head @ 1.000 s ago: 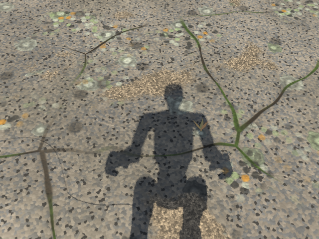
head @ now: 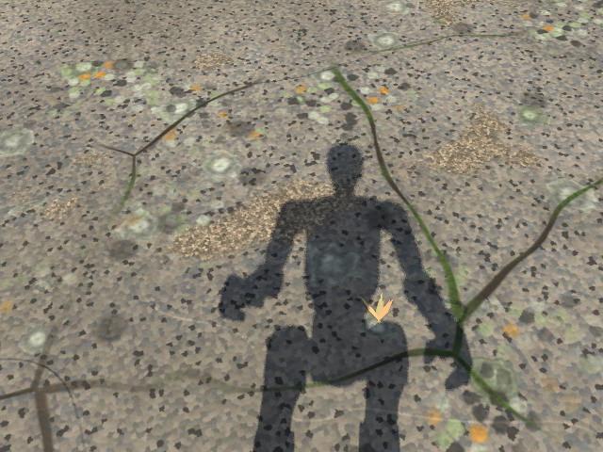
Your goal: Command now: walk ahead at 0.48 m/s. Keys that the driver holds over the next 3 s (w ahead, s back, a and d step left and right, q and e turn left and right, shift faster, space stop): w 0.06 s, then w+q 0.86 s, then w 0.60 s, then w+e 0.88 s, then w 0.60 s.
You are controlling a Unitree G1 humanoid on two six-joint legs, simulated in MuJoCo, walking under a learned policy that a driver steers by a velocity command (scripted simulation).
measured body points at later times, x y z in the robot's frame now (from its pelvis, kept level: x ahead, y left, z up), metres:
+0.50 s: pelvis +0.28 +0.06 -0.01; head +0.33 +0.08 +0.43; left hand +0.29 +0.35 -0.14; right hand +0.52 -0.16 -0.10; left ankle +0.37 +0.15 -0.73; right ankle +0.12 -0.10 -0.65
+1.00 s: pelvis +0.58 +0.09 +0.00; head +0.60 +0.10 +0.44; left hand +0.64 +0.41 -0.08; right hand +0.76 -0.14 -0.12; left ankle +0.40 +0.15 -0.66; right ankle +0.70 +0.03 -0.73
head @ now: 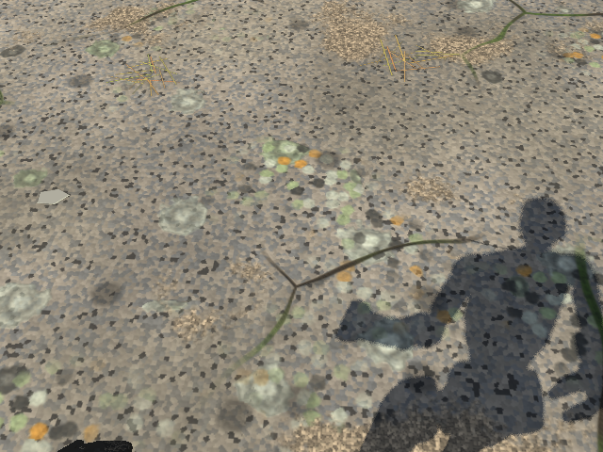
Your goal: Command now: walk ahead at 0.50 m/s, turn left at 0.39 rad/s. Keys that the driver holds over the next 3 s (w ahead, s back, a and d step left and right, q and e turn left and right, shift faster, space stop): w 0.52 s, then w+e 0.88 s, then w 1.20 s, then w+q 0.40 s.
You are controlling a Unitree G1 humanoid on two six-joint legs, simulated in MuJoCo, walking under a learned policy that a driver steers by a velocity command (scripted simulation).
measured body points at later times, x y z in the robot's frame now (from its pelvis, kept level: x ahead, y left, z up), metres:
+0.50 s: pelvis +0.26 +0.06 +0.00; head +0.29 +0.07 +0.45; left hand +0.26 +0.34 -0.13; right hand +0.48 -0.18 -0.07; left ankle +0.32 +0.15 -0.73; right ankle +0.12 -0.10 -0.65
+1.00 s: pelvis +0.53 +0.01 -0.01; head +0.57 +0.00 +0.44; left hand +0.77 +0.24 -0.10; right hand +0.52 -0.28 -0.14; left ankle +0.35 +0.16 -0.67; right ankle +0.62 -0.08 -0.73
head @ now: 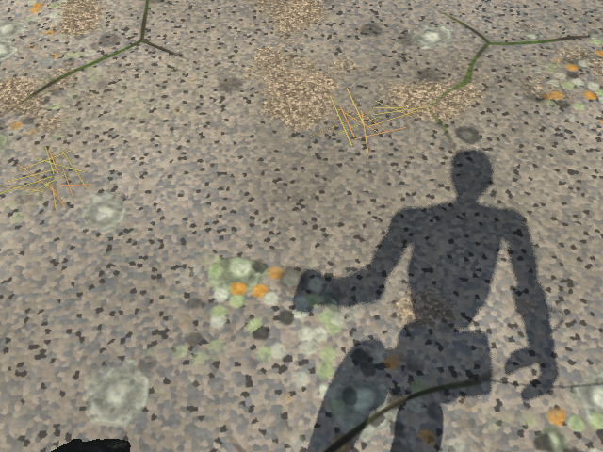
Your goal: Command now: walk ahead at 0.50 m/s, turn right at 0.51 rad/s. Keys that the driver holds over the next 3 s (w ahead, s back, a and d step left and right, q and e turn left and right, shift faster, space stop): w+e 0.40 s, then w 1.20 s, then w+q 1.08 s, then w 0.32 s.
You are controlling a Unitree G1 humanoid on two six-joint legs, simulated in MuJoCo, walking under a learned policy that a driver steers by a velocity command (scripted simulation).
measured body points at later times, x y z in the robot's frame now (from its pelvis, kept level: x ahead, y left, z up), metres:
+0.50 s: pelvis +0.29 +0.02 +0.01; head +0.31 +0.02 +0.46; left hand +0.42 +0.29 -0.11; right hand +0.42 -0.28 -0.06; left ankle +0.40 +0.11 -0.72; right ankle +0.12 -0.07 -0.66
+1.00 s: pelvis +0.52 -0.10 +0.01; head +0.55 -0.13 +0.46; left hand +0.81 +0.05 -0.06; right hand +0.43 -0.37 -0.12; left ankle +0.43 +0.09 -0.65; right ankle +0.56 -0.22 -0.72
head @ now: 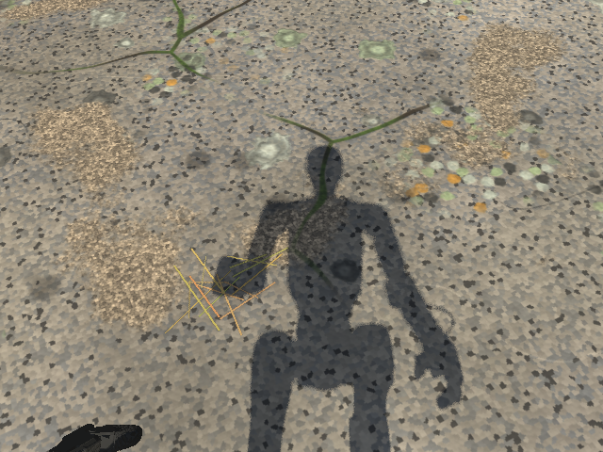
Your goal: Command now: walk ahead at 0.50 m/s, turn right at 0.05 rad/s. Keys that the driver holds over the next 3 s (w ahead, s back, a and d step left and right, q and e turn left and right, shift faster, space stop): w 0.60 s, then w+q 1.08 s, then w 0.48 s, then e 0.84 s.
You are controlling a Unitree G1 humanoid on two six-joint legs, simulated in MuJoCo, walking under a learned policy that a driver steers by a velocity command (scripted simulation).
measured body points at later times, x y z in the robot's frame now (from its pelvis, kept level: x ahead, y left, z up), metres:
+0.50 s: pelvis +0.27 +0.04 -0.01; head +0.31 +0.05 +0.44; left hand +0.26 +0.32 -0.14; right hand +0.50 -0.20 -0.09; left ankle +0.38 +0.14 -0.73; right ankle +0.09 -0.09 -0.70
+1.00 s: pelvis +0.55 +0.01 +0.00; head +0.58 +0.01 +0.45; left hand +0.74 +0.28 -0.07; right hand +0.58 -0.28 -0.13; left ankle +0.39 +0.13 -0.70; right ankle +0.66 -0.09 -0.73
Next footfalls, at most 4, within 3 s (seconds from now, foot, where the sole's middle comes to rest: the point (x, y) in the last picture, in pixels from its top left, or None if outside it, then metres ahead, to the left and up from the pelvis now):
0.46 left None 0.42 0.14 -0.77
0.96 right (343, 348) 0.70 -0.09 -0.77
1.48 left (203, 294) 0.88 0.25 -0.77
1.98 right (207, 190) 1.24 0.25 -0.77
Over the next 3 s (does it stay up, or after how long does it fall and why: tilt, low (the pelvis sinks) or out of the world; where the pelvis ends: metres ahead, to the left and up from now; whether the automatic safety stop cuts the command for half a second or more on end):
stays up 1.27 0.39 0.01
